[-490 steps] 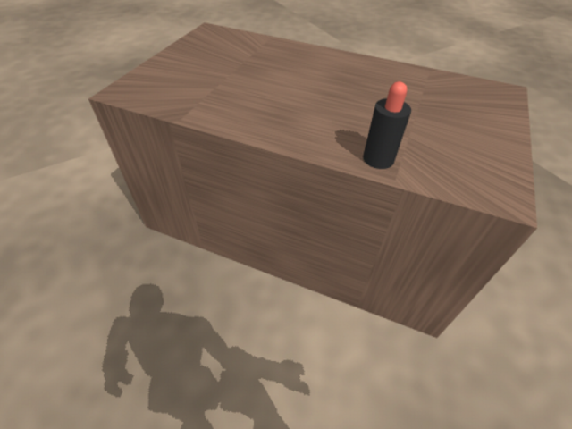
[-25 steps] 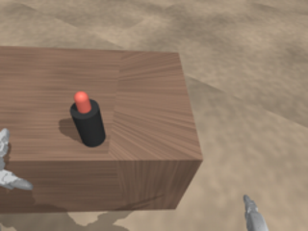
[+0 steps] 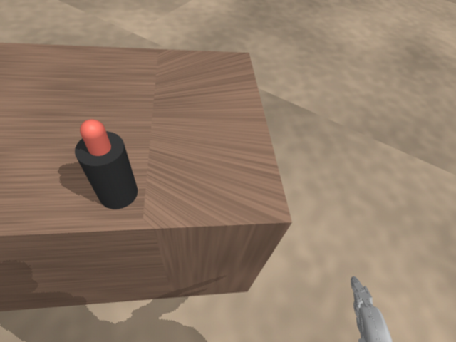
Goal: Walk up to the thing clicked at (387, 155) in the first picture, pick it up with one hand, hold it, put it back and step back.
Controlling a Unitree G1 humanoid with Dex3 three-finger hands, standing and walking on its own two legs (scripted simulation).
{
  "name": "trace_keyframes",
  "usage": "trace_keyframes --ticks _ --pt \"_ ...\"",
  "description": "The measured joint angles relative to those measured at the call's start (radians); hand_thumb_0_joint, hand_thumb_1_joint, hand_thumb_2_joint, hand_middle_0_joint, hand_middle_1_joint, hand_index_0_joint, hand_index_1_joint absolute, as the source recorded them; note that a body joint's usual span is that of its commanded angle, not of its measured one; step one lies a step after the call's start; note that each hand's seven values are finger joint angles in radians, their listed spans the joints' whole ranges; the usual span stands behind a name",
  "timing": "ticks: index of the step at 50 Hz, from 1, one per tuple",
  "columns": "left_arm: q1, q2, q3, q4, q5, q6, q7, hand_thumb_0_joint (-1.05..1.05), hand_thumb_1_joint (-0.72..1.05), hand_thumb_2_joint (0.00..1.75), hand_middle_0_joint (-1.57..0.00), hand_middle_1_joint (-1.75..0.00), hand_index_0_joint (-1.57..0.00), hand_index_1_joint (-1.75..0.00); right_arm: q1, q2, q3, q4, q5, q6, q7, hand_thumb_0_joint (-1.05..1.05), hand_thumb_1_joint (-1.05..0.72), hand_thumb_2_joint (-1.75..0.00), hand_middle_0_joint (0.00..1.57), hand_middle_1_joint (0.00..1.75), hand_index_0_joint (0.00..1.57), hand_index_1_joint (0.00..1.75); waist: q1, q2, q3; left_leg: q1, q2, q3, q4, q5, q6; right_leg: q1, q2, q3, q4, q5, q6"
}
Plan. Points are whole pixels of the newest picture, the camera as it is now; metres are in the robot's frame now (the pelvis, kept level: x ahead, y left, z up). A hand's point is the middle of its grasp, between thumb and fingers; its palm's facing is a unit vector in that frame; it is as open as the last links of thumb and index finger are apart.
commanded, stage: go down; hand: left
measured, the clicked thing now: (106, 163) +0.46 +0.22 +0.02
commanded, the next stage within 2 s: approach in 1.60 s
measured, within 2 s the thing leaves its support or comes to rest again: neither
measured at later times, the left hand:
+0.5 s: hand out of the picture +0.36 +0.39 +0.09, palm faces +0.25 -0.97 +0.02, open 17.7 cm
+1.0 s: hand out of the picture +0.38 +0.41 +0.10, palm faces +0.27 -0.96 +0.02, open 17.5 cm
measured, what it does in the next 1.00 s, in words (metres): stands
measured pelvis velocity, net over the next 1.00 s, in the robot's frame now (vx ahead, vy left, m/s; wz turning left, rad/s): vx -0.01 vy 0.01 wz -0.01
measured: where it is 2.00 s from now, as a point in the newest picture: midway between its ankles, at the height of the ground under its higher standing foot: outside the picture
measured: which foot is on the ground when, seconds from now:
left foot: down 0.00-1.00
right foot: down 0.00-1.00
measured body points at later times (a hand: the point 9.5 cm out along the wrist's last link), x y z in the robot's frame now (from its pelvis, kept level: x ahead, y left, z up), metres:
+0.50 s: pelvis +0.00 +0.00 -0.01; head +0.07 +0.04 +0.43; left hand +0.34 +0.44 +0.09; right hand +0.16 -0.25 -0.07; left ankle +0.00 +0.12 -0.71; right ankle -0.01 -0.14 -0.71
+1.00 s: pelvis -0.01 +0.01 -0.02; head +0.08 +0.05 +0.42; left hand +0.36 +0.47 +0.10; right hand +0.14 -0.25 -0.07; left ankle +0.00 +0.12 -0.71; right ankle -0.01 -0.14 -0.71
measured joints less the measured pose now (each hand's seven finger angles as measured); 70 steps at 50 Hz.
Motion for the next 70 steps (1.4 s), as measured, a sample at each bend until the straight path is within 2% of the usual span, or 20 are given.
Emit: trace_keyframes --ticks 5,11,23,31,36,44,53,61,70 --pt "0.009 -0.003 0.008 -0.009 0.008 0.018 -0.005 -0.02 -0.6 0.09 -0.04 -0.05 -0.04 -0.06 0.007 0.011 0.009 -0.001 -0.005 -0.004 0.006 -0.01 0.52 -0.06 0.05 0.05 0.06 0.05 0.008 0.005 -0.018 -0.021 0.003 -0.003 0.022 -0.018 0.0 -0.015 0.003 -0.003 0.011 -0.013 0.001" --pt "0.003 0.0 0.017 -0.029 0.018 0.031 0.003 -0.02 -0.58 0.1 -0.04 -0.04 -0.03 -0.05 0.0 0.014 -0.002 -0.005 -0.009 -0.008 0.01 -0.01 0.51 -0.06 0.05 0.05 0.06 0.05 0.011 0.014 -0.023 -0.034 0.004 -0.009 0.042 -0.032 0.001 -0.023 0.004 -0.008 0.024 -0.025 0.002" --pt "-0.045 0.051 0.036 0.019 0.017 0.047 -0.036 -0.02 -0.59 0.09 -0.04 -0.04 -0.04 -0.05 0.026 -0.002 0.005 -0.056 -0.007 -0.014 0.011 -0.01 0.51 -0.06 0.05 0.05 0.06 0.05 -0.006 0.005 -0.031 -0.084 0.0 -0.016 0.087 -0.045 0.0 -0.073 0.002 -0.013 0.076 -0.043 0.001" --pt "-0.107 0.094 0.05 0.048 0.042 0.052 -0.021 -0.02 -0.59 0.09 -0.04 -0.03 -0.04 -0.05 0.03 -0.011 0.006 -0.099 -0.011 -0.007 0.008 -0.01 0.51 -0.06 0.05 0.05 0.06 0.05 -0.02 0.003 -0.018 -0.127 0.003 -0.02 0.125 -0.048 0.002 -0.114 0.006 -0.015 0.108 -0.044 0.002" --pt "-0.135 0.124 0.042 0.082 0.049 0.059 -0.027 -0.02 -0.58 0.08 -0.05 -0.03 -0.04 -0.04 0.039 -0.012 0.014 -0.118 -0.01 -0.012 0.009 -0.01 0.51 -0.06 0.05 0.05 0.06 0.05 -0.032 0.003 -0.03 -0.154 0.004 -0.021 0.145 -0.052 0.003 -0.138 0.007 -0.015 0.124 -0.045 0.004" --pt "-0.163 0.147 0.051 0.087 0.061 0.075 -0.009 -0.02 -0.56 0.08 -0.05 -0.03 -0.04 -0.04 0.061 -0.014 0.015 -0.143 -0.006 -0.008 0.01 -0.01 0.52 -0.06 0.05 0.05 0.06 0.05 -0.031 0.008 -0.027 -0.188 0.007 -0.021 0.176 -0.062 0.007 -0.168 0.01 -0.014 0.144 -0.049 0.007" --pt "-0.186 0.179 0.053 0.105 0.068 0.09 -0.021 -0.02 -0.54 0.08 -0.05 -0.03 -0.04 -0.04 0.057 -0.014 0.026 -0.15 -0.007 -0.009 0.002 -0.01 0.53 -0.06 0.05 0.05 0.06 0.05 -0.035 0.012 -0.041 -0.203 0.01 -0.023 0.19 -0.077 0.008 -0.178 0.013 -0.015 0.148 -0.059 0.01" --pt "-0.155 0.162 0.052 0.077 0.064 0.112 -0.025 -0.02 -0.52 0.08 -0.04 -0.03 -0.04 -0.03 0.075 -0.014 0.028 -0.167 -0.008 -0.005 0.007 -0.01 0.53 -0.06 0.05 0.05 0.06 0.05 -0.027 0.022 -0.054 -0.189 0.01 -0.019 0.187 -0.09 0.011 -0.164 0.013 -0.012 0.141 -0.068 0.012" --pt "-0.094 0.106 0.061 0.019 0.05 0.12 -0.019 -0.02 -0.52 0.08 -0.04 -0.03 -0.04 -0.03 0.091 -0.024 0.014 -0.184 -0.006 0.001 0.012 -0.01 0.52 -0.06 0.06 0.05 0.06 0.05 -0.013 0.023 -0.058 -0.162 0.009 -0.015 0.18 -0.094 0.011 -0.141 0.011 -0.009 0.139 -0.075 0.012"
